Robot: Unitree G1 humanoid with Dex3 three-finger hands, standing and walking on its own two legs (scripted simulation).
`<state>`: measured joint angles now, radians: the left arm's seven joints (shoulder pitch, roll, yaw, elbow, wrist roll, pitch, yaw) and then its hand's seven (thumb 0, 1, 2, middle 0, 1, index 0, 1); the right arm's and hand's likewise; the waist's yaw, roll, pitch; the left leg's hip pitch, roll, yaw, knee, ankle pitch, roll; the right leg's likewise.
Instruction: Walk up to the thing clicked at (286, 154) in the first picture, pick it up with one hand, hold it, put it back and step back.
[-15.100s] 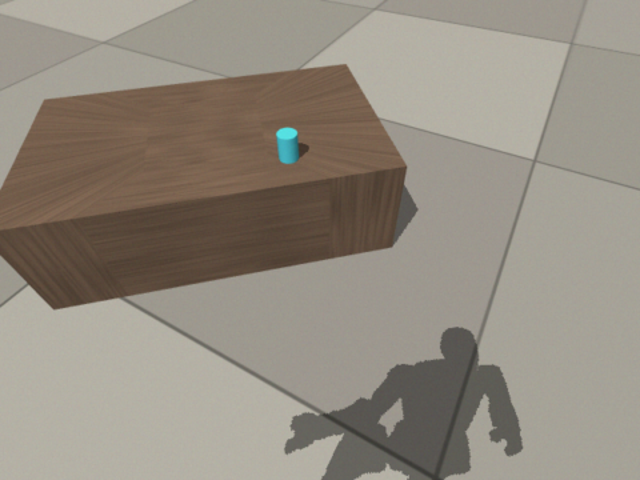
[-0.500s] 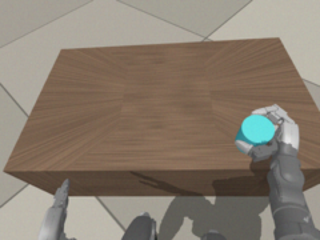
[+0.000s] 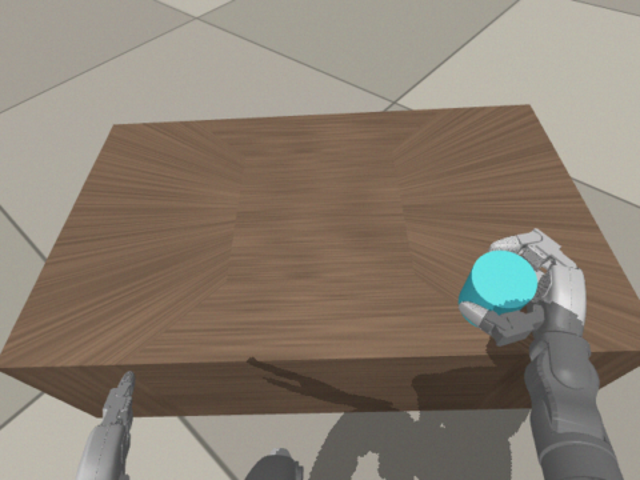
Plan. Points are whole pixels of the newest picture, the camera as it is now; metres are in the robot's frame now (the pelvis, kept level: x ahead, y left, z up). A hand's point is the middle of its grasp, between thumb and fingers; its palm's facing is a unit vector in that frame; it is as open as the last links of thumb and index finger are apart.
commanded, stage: lift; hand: right
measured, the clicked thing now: (493, 292) +0.36 -0.17 +0.02
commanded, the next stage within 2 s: hold in 0.12 s
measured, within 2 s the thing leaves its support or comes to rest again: neither
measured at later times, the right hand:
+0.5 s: hand (503, 285) +0.35 -0.17 +0.06, palm faces +0.17 +0.99 +0.00, open 10.1 cm
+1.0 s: hand (512, 283) +0.35 -0.17 +0.07, palm faces +0.17 +0.99 +0.00, open 10.1 cm
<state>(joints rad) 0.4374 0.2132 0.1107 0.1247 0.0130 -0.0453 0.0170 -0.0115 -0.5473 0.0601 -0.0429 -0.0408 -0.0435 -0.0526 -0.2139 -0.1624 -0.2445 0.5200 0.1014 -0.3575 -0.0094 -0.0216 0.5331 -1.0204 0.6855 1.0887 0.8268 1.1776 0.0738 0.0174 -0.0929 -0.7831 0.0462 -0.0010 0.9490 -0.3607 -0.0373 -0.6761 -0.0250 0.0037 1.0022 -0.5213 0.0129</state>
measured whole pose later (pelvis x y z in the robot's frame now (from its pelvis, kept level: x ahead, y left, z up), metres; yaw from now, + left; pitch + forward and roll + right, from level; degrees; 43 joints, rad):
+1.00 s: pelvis +0.01 +0.00 +0.02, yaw +0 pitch +7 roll +0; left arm 0.37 0.20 0.10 0.26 -0.01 -0.05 0.04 -0.01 -0.53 0.06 -0.05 -0.05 -0.05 -0.06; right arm -0.15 -0.16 -0.19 0.44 0.12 -0.31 -0.01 -0.02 0.54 -1.02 0.69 1.09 0.83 1.18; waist 0.05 0.02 -0.06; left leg -0.64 0.05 0.00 0.83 -0.32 -0.04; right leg -0.53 -0.02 0.00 0.88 -0.48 0.01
